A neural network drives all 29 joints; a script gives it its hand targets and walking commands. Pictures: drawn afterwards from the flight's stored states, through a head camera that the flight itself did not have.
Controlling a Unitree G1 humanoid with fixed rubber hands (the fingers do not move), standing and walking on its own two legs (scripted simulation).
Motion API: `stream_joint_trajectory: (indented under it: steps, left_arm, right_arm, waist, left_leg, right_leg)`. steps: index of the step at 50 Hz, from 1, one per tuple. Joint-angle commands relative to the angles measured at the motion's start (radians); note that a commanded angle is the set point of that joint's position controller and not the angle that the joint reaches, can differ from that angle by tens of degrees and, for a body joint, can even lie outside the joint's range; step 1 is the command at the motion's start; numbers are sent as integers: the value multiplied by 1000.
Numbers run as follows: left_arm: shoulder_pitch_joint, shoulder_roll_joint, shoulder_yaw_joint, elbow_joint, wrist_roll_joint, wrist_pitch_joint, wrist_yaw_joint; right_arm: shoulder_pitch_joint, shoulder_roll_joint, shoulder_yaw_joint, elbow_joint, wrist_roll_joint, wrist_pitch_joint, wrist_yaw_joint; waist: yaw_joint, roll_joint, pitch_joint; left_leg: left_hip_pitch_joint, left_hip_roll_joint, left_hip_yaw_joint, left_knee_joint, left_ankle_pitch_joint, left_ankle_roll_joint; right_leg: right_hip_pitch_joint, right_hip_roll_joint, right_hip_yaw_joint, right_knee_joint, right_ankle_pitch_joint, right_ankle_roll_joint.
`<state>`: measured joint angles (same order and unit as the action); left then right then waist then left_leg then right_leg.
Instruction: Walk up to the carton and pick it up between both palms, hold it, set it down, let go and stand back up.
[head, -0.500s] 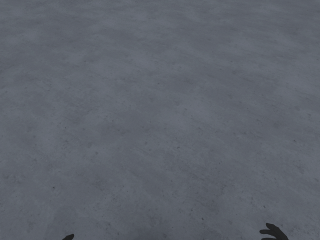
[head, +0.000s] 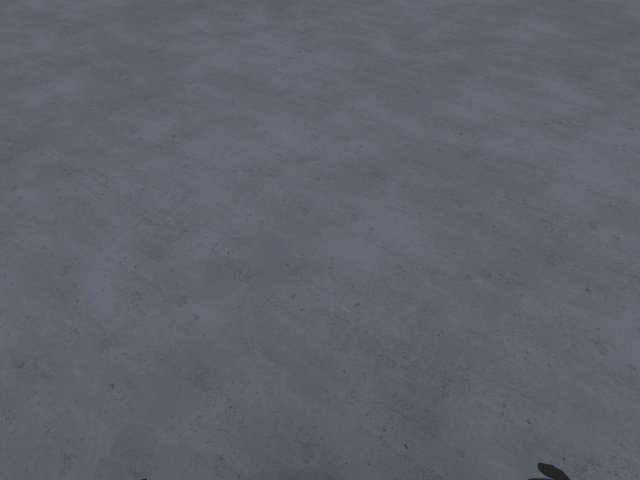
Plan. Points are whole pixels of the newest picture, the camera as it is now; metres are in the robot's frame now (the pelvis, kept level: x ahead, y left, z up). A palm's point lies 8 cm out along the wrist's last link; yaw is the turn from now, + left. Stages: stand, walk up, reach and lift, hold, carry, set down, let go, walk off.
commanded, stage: stand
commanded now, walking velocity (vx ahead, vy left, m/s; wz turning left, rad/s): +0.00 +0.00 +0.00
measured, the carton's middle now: out of the picture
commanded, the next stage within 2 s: walk up in 1.20 s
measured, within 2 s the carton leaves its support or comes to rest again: neither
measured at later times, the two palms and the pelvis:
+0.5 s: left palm out of the picture +0.07 +0.29 -0.12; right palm out of the picture +0.07 -0.29 -0.12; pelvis +0.00 +0.00 +0.00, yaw +0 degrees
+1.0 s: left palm out of the picture +0.09 +0.29 -0.11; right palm out of the picture +0.07 -0.29 -0.12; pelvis +0.01 +0.00 +0.00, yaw -1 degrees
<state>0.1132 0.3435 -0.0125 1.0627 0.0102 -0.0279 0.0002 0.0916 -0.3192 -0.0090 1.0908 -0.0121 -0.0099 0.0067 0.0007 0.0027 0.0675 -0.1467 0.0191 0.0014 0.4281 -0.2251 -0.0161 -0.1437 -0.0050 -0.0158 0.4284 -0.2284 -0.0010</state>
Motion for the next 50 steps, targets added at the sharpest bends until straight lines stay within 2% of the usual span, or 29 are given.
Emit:
stream_joint_trajectory:
  steps: [1,3,8,15,16,19,24,25,27,30,38,40,45,47,48,50]
  left_arm:
    - [-46,205,38,-44,1,-22,11]
    - [-39,206,42,-41,-2,-21,11]
    - [-49,217,42,-29,1,-23,13]
    - [-38,214,43,-21,-1,-19,11]
    - [-39,212,42,-22,0,-20,11]
    - [-34,218,45,-13,-1,-18,11]
    - [-44,217,43,-14,-1,-16,12]
    - [-34,220,44,-13,-2,-16,13]
    - [-38,213,40,-13,-1,-16,10]
    - [-29,216,42,-12,-2,-14,12]
    - [-33,222,42,-12,-4,-14,13]
    - [-32,212,40,-14,-2,-16,13]
    - [-39,220,46,-12,-1,-14,12]
    - [-31,217,44,-10,0,-13,14]
    - [-30,224,45,-6,-2,-13,14]
    - [-34,210,44,-8,-4,-13,14]
  right_arm:
    - [-44,-209,-37,-49,0,-20,-9]
    - [-50,-219,-37,-47,-3,-22,-10]
    - [-47,-210,-36,-45,-3,-21,-8]
    - [-51,-215,-32,-38,0,-20,-9]
    - [-42,-216,-32,-36,2,-21,-8]
    - [-43,-222,-34,-33,0,-21,-9]
    - [-33,-225,-37,-27,-1,-19,-9]
    - [-41,-224,-37,-27,-3,-17,-9]
    - [-21,-225,-37,-28,0,-17,-9]
    - [-26,-219,-35,-29,-1,-15,-11]
    - [-28,-223,-33,-27,-2,-16,-11]
    - [-34,-224,-31,-29,-2,-16,-12]
    - [-32,-219,-32,-29,3,-15,-11]
    - [-38,-228,-36,-28,1,-14,-12]
    - [-33,-228,-36,-32,1,-16,-12]
    - [-29,-225,-34,-28,1,-17,-14]
  waist:
    - [-5,-6,-65]
    - [4,14,-71]
    - [-1,-7,-75]
    - [9,8,-76]
    - [3,-7,-80]
    - [2,19,-70]
    - [-4,2,-66]
    - [3,-5,-72]
    - [-8,-7,-74]
    - [-4,12,-71]
    - [-3,0,-69]
    - [3,17,-67]
    - [-3,-4,-86]
    - [5,7,-77]
    - [-4,7,-77]
    - [-1,21,-82]
  left_leg:
    - [6,98,-81,-100,116,40]
    - [-2,94,-76,-110,105,40]
    - [16,100,-78,-116,112,37]
    - [8,104,-75,-123,119,34]
    - [14,104,-77,-123,105,36]
    - [17,107,-77,-124,121,39]
    - [24,106,-74,-134,106,34]
    - [32,110,-74,-130,114,35]
    - [35,109,-72,-126,125,37]
    - [35,110,-68,-131,125,35]
    - [30,112,-72,-141,126,36]
    - [32,114,-70,-133,144,35]
    - [46,117,-64,-132,160,30]
    - [34,115,-68,-134,160,33]
    - [44,115,-68,-136,153,33]
    - [41,115,-64,-133,166,34]
  right_leg:
    - [8,-121,92,-117,135,-29]
    - [19,-123,99,-119,137,-31]
    - [14,-120,100,-130,129,-26]
    - [32,-124,99,-133,153,-27]
    - [28,-125,100,-134,148,-29]
    - [23,-125,107,-140,156,-27]
    - [14,-123,106,-144,136,-27]
    - [17,-121,101,-147,140,-27]
    - [18,-125,103,-148,154,-26]
    - [21,-124,102,-142,170,-26]
    - [29,-124,107,-143,176,-24]
    - [30,-124,103,-140,193,-24]
    - [39,-125,104,-142,211,-25]
    - [43,-127,102,-143,216,-21]
    - [39,-126,103,-144,218,-21]
    - [48,-130,105,-140,229,-24]
